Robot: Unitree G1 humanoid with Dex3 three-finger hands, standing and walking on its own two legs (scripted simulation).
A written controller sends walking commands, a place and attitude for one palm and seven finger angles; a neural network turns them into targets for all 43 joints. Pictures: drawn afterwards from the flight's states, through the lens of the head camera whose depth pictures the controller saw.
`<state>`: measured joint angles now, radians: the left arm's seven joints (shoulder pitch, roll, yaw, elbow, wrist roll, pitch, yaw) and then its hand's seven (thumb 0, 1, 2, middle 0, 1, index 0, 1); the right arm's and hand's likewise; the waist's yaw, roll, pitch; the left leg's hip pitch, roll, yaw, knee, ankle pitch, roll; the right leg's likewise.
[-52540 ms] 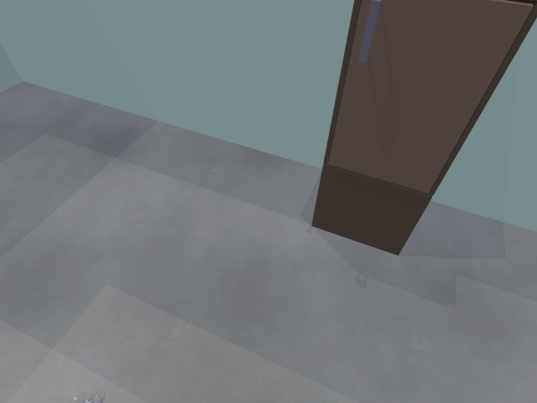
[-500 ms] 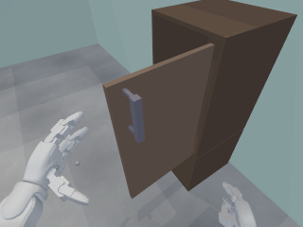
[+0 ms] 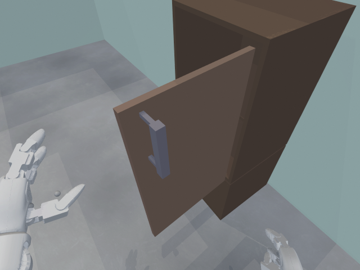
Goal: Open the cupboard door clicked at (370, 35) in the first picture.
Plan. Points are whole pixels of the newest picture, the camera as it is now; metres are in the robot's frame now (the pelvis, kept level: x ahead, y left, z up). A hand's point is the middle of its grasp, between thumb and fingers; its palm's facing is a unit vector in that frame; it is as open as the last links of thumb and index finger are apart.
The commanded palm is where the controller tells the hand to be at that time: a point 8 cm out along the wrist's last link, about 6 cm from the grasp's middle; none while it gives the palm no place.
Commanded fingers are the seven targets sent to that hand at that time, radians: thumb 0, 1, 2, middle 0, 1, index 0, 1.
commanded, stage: draw the hand back to the body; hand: left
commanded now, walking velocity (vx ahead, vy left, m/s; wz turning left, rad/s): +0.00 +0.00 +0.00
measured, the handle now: (154, 146) +0.31 +0.09 +0.15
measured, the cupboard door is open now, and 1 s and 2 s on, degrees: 94 94 94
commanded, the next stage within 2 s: step back with the hand held close in 0.58 s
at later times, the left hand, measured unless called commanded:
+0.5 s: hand (49, 189) +0.20 +0.26 +0.15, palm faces +0.45 -0.80 -0.40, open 7.5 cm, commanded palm +0.15 +0.29 +0.17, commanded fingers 0.00 0.90 0.90 -0.20 -0.30 -0.20 -0.30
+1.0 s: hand (46, 202) +0.18 +0.25 +0.14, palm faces +0.31 -0.80 -0.51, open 7.4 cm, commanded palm +0.12 +0.30 +0.17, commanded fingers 0.00 0.90 0.90 -0.20 -0.30 -0.20 -0.30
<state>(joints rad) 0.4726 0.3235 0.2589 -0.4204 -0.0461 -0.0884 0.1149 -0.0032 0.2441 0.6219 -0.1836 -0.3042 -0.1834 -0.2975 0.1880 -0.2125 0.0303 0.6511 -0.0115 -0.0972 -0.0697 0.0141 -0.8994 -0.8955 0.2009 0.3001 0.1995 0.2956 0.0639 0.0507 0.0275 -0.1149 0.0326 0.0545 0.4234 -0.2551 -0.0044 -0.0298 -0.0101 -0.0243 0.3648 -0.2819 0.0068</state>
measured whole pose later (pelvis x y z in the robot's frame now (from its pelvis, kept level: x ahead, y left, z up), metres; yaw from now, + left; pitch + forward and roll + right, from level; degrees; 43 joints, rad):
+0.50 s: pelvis +0.01 -0.01 +0.00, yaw +0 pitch -3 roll +0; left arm 0.46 0.34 0.32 -0.39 -0.06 -0.06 0.12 0.01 0.87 0.89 -0.21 -0.30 -0.21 -0.30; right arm 0.17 -0.22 0.02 0.63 -0.01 -0.06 -0.07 0.01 -0.90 -0.90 0.20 0.30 0.20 0.30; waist 0.07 0.05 0.02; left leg -0.11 0.04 0.05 0.41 -0.26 -0.01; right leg -0.02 0.00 -0.03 0.35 -0.28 0.00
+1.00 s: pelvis -0.03 +0.00 +0.00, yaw -2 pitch +1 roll -1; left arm 0.55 0.40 0.36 -0.44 -0.05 -0.12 0.11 0.01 0.89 0.90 -0.21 -0.30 -0.21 -0.30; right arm 0.15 -0.24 -0.02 0.56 0.02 0.02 -0.09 0.01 -0.90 -0.90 0.20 0.30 0.20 0.30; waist 0.02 0.06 0.02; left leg -0.25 0.05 0.09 0.45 -0.21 0.00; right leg -0.19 0.01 0.01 0.41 -0.24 0.01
